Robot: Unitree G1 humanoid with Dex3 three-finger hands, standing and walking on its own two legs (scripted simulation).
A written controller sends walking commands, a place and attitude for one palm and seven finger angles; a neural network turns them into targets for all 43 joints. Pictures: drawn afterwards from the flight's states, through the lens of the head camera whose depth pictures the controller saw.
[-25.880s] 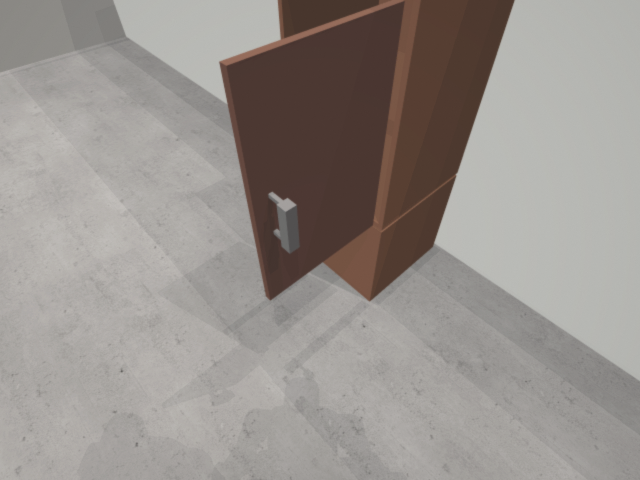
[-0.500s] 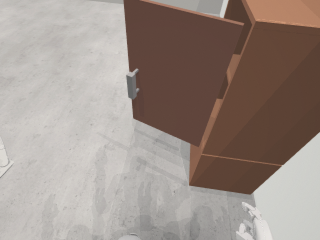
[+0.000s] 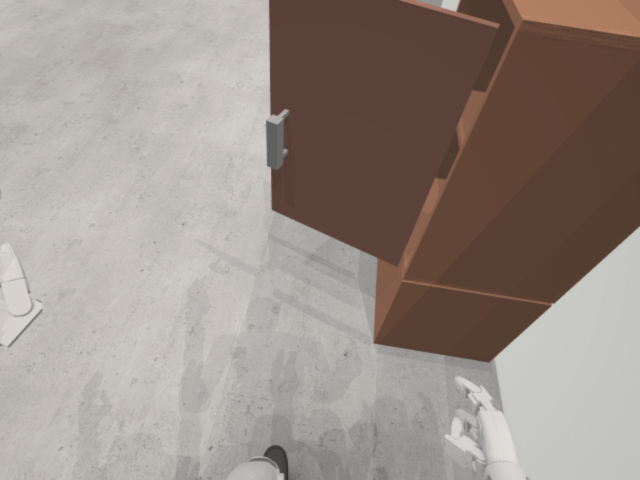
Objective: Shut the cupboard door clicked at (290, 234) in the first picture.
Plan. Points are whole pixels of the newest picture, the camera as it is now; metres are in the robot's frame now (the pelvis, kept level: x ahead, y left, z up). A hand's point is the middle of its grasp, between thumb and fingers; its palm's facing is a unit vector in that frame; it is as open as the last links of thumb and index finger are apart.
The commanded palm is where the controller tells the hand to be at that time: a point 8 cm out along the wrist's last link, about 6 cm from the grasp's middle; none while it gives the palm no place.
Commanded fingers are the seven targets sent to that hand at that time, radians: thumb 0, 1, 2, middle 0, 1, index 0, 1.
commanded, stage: step back with the hand held close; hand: left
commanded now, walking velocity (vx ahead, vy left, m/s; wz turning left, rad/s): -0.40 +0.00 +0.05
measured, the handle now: (280, 138) +0.78 +0.18 -0.06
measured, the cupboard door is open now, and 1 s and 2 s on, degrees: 70 70 70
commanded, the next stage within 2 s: stop stepping back and stand still in 0.04 s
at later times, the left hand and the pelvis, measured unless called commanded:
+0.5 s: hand out of the picture +0.11 +0.25 +0.18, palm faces +0.38 -0.82 -0.42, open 7.4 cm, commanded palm +0.04 +0.30 +0.19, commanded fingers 0.00 0.90 0.90 -0.20 -0.30 -0.20 -0.30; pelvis -0.09 +0.00 +0.01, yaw +1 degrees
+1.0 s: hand out of the picture +0.11 +0.28 +0.17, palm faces +0.43 -0.79 -0.44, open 7.4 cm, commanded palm none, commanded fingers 0.00 0.90 0.90 -0.20 -0.30 -0.20 -0.30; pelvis -0.09 +0.01 +0.01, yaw +1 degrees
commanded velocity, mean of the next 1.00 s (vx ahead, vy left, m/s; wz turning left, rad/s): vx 0.04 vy -0.03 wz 0.00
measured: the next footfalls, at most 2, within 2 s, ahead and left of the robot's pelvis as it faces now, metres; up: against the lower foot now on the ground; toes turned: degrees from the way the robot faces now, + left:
left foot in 0.28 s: +0.08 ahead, +0.09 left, +0.00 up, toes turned -1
right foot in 0.44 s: -0.07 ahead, -0.09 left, +0.00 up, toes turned +1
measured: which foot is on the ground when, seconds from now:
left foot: down 0.00-0.14, up 0.16-0.26, down 0.28-0.48, up 0.50-0.66, down 0.68-1.00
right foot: down 0.00-0.30, up 0.32-0.42, down 0.44-1.00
